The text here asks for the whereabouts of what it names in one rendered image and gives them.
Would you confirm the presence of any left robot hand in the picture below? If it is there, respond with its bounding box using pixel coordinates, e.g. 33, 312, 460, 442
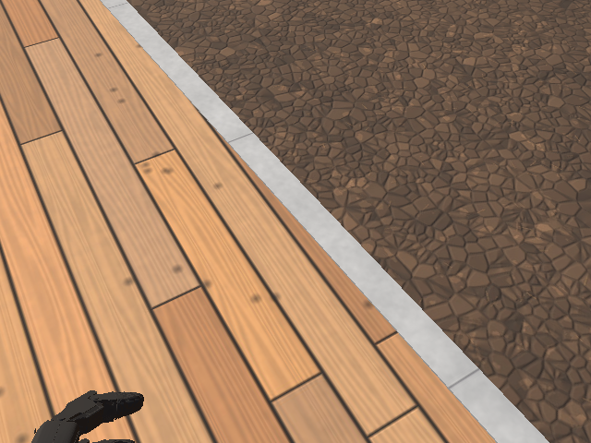
31, 390, 144, 443

